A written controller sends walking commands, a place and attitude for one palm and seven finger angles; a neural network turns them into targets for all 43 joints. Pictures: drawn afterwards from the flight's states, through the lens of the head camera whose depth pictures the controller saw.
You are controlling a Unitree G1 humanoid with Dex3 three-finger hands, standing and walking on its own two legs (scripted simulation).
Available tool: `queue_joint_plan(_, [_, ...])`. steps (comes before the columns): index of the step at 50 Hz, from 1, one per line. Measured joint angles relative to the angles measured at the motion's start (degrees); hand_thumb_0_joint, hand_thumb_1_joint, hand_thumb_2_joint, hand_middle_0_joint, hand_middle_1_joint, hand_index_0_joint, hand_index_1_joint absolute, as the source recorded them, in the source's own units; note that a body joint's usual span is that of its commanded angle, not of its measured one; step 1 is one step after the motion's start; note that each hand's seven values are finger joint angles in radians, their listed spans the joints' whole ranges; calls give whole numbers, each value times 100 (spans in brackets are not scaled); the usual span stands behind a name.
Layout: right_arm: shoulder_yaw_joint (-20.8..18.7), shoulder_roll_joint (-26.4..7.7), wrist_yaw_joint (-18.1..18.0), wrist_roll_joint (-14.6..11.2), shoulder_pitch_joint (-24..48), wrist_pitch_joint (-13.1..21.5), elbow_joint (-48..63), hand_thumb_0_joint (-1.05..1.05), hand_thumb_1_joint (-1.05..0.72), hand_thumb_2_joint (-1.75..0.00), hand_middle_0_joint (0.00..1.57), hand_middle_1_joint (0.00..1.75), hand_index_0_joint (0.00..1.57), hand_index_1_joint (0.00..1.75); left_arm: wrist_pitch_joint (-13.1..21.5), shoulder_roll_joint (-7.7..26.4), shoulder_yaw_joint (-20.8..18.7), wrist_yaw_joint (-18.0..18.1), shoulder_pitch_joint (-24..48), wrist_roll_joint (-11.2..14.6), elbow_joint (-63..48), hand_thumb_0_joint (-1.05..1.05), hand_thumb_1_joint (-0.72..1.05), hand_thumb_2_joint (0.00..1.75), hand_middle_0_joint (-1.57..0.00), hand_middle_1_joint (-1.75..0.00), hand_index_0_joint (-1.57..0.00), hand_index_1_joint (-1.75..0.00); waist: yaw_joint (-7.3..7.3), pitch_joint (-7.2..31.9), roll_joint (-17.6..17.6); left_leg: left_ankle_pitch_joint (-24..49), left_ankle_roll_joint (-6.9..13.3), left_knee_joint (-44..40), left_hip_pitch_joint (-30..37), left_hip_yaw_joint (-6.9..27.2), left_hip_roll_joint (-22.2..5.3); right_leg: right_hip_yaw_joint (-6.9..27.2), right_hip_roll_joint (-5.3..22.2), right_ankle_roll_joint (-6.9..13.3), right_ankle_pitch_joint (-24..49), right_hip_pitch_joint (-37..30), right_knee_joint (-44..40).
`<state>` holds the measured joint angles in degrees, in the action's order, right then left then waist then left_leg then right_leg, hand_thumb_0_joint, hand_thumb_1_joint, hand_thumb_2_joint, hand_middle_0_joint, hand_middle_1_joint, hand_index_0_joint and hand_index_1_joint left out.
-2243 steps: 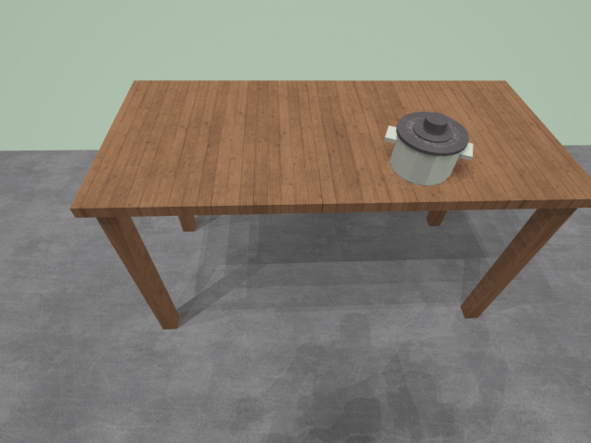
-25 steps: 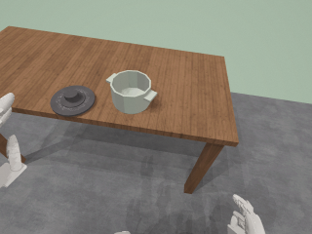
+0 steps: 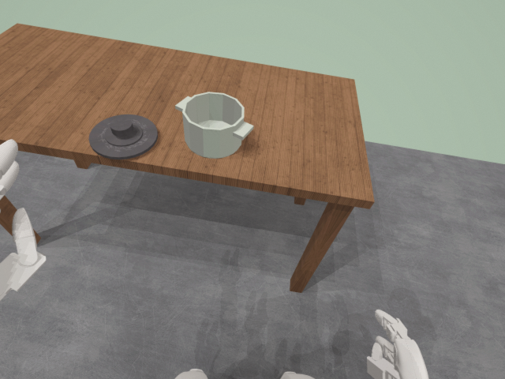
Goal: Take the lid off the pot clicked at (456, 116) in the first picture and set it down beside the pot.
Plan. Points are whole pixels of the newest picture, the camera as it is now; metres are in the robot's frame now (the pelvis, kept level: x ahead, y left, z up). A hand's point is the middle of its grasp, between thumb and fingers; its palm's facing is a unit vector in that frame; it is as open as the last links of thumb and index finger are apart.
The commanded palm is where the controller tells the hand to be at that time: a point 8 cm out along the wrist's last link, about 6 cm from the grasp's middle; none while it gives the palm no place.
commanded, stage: step back with the hand held close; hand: left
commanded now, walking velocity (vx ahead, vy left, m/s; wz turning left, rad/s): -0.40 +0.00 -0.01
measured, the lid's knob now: (121, 126) +0.66 +0.34 -0.04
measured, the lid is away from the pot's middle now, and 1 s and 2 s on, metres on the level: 0.23 0.23 0.23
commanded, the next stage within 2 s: stop stepping back and stand still in 0.06 s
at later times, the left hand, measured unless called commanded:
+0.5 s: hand out of the picture +0.11 +0.24 +0.18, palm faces +0.36 -0.84 -0.41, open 7.4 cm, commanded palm +0.04 +0.28 +0.19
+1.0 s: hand out of the picture +0.11 +0.23 +0.13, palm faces +0.32 -0.82 -0.48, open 7.4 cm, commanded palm none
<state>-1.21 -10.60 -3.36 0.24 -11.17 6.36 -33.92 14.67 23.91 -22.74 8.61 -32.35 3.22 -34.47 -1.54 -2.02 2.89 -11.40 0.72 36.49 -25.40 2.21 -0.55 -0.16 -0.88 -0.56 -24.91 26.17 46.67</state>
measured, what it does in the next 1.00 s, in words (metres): steps on the spot: right foot, then left foot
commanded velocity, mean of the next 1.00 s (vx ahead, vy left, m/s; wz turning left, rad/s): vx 0.04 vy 0.00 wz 0.00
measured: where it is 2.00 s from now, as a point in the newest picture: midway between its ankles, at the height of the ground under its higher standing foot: outside the picture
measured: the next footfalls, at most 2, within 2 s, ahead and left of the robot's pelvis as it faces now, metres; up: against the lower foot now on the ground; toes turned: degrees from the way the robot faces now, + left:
right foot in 0.16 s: -0.05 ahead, -0.10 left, +0.00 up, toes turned +3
left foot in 0.38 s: -0.06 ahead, +0.11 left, +0.00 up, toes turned +7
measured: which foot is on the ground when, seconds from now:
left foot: down 0.00-0.22, up 0.24-0.36, down 0.38-1.00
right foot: up 0.00-0.14, down 0.16-1.00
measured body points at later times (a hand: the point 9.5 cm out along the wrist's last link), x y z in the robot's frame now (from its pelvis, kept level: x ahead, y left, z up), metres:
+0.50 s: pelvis -0.09 +0.00 +0.01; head -0.10 +0.02 +0.46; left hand +0.08 +0.28 +0.20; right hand +0.06 -0.25 -0.05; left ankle -0.02 +0.12 -0.72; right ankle -0.07 -0.14 -0.72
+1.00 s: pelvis -0.09 -0.01 +0.01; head -0.10 -0.01 +0.46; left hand +0.08 +0.28 +0.16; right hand +0.08 -0.23 -0.08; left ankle -0.06 +0.10 -0.72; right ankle -0.09 -0.10 -0.72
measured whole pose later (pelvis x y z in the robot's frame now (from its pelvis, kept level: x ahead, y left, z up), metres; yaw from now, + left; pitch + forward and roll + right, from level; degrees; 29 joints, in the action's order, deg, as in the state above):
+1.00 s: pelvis -0.09 -0.01 +0.01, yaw +3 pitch +0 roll +0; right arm 0.9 -10.4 -0.7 -0.2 -13.4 8.6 -37.3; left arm 10.6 22.4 -16.1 5.0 -28.7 -1.3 -20.7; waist -1.0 1.5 -0.2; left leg -14.0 0.9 36.2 -20.8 0.4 0.8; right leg -2.6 -2.2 2.6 -17.1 14.4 31.8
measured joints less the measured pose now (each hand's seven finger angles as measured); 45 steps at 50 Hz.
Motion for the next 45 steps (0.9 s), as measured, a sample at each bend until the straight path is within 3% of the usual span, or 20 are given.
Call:
queue_joint_plan(3, [67, 167, 104, 34, -27, 174, 61, 1, -91, -89, 20, 30, 20, 30, -130, -35, -2, -34, -90, 55, -80, 1, 89, 90, -21, -30, -21, -30, 10, -36, -88, 236, -42, -324, -43, 39, -129, -31, -149, -13, -238, -154, 135])
queue_joint_plan(8, [231, 296, 227, 64, -19, 406, 54, 1, -90, -89, 20, 30, 20, 30, -99, 140, 47, -127, -435, 54, -629, 1, 89, 90, -20, -30, -21, -30, 148, -14, -118, 565, -159, -536, -242, -56, -273, -89, -90, -38, 642, -1122, -1612])
queue_joint_plan(9, [208, 190, 263, 55, 36, 404, -38, 1, -90, -89, 20, 30, 20, 30, -15, 122, 237, -256, -220, -119, -332, 1, 89, 90, -20, -30, -21, -30, 175, -10, -340, 631, -128, -329, -430, 108, -328, -178, -187, -17, 893, -1127, -1764])
queue_joint_plan(10, [163, 84, 303, -21, 103, 297, -125, 1, -90, -89, 20, 30, 20, 30, -229, 60, 444, -397, 27, -128, -158, 1, 89, 90, -20, -30, -21, -30, 199, -78, -547, 232, -107, -130, -456, 234, -375, -254, -280, 15, 969, -1175, -1779])
queue_joint_plan(12, [144, 52, 242, -80, 164, 130, -271, 1, -90, -89, 20, 30, 21, 30, -322, 60, 501, -439, 40, -63, -67, 1, 89, 90, -21, -30, -21, -30, 98, -63, -511, -676, -130, 457, -549, 285, -206, -265, -196, 68, 904, -1145, -1636])
queue_joint_plan(15, [128, 76, 183, -157, -24, -102, -197, 1, -90, -89, 20, 30, 21, 30, -327, 95, 250, -335, -570, 1, -194, 1, 88, 90, -21, -30, -21, -31, 7, 212, -114, -1034, -101, 1313, -386, 58, 59, -14, 75, 65, 827, -1081, -1493])
queue_joint_plan(17, [121, -13, 89, -171, -234, -152, -31, 2, -90, -89, 20, 30, 20, 30, -336, 68, 151, -234, -877, 34, -293, 1, 88, 90, -21, -30, -22, -31, -103, 421, -30, -967, -57, 697, 115, -85, 48, 24, 171, 4, 818, -1072, -1464])
queue_joint_plan(19, [48, -218, -23, -168, -394, -40, 99, 1, -90, -89, 20, 30, 20, 30, -263, 24, 188, -156, -804, 34, -319, 1, 88, 90, -21, -30, -22, -31, -216, 494, -228, -718, 3, -191, 497, 28, -58, -177, 148, -61, 765, -1018, -1349])
queue_joint_plan(23, [39, -231, -82, -204, -357, 89, -60, 2, -91, -89, 20, 30, 20, 30, -164, -45, 171, -70, -345, -10, 53, 1, 88, 90, -21, -30, -21, -31, -55, 328, -123, -85, -58, -318, 571, -9, 15, -74, 174, -83, 606, -1088, -1350])
queue_joint_plan(27, [119, -54, -7, -175, -381, 192, 26, 2, -91, -90, 20, 30, 20, 30, -291, -111, 148, -94, -222, -110, 442, 1, 89, 90, -21, -30, -21, -30, -82, 287, -126, -101, -60, -591, 620, 40, 23, 23, 75, -10, 470, -1114, -1474])
queue_joint_plan(30, [197, 59, 63, -118, -355, 233, 3, 1, -91, -89, 20, 30, 20, 30, -402, -114, 269, -148, -301, -141, 363, 1, 89, 90, -20, -30, -21, -30, -54, 193, -117, -282, -53, -522, 610, 71, 1, -30, 55, 35, 879, -1212, -1636])
queue_joint_plan(33, [236, 72, 91, -23, -339, 227, -95, 1, -90, -89, 20, 30, 20, 30, -415, -162, 443, -189, -500, -178, 45, 1, 89, 90, -21, -30, -21, -30, 74, 230, -133, -906, 3, -73, 447, 103, -10, -56, 9, 131, 1011, -1216, -1659])
queue_joint_plan(36, [211, -24, 82, 25, -333, 171, -225, 1, -90, -89, 20, 30, 20, 30, -363, -215, 549, -174, -552, -191, -205, 1, 88, 90, -21, -30, -21, -30, 192, 324, -175, -1046, 46, 431, 463, -58, 32, -40, 2, 131, 1096, -1174, -1571])
queue_joint_plan(39, [183, -115, -8, -6, -338, 116, -265, 1, -90, -89, 20, 30, 20, 30, -297, -228, 508, -113, -242, -153, -130, 1, 88, 90, -21, -30, -21, -31, 168, 386, -247, -663, 128, 10, 684, -81, 72, -94, 16, 63, 670, -1043, -1212])
queue_joint_plan(43, [214, 44, -25, -64, -287, 102, -178, 2, -91, -89, 20, 30, 20, 30, -360, -236, 237, -47, 138, -162, 413, 1, 88, 90, -21, -30, -21, -30, 128, 365, -187, -255, 125, -286, 817, -203, 138, 14, -75, 9, 96, -783, -220])
queue_joint_plan(45, [265, 129, 14, -83, -319, 142, -90, 2, -91, -89, 20, 30, 20, 30, -438, -207, 164, -62, 127, -164, 591, 1, 89, 90, -21, -30, -21, -30, 53, 391, -186, -183, 114, -493, 860, -207, 161, -90, -88, -9, 183, -971, -582])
